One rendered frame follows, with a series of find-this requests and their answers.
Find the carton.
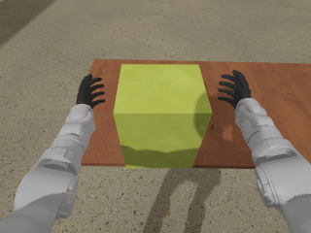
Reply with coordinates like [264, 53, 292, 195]
[113, 64, 213, 169]

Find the left robot hand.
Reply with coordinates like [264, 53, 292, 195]
[76, 74, 106, 109]

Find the robot right forearm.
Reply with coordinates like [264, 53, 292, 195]
[235, 98, 311, 168]

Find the robot left forearm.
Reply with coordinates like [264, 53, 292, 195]
[14, 104, 96, 209]

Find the table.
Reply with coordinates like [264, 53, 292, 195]
[81, 58, 311, 216]

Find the robot left upper arm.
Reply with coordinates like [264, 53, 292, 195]
[0, 166, 79, 233]

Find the robot right upper arm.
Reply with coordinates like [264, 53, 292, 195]
[255, 155, 311, 233]

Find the right robot hand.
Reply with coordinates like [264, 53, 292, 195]
[218, 70, 252, 110]

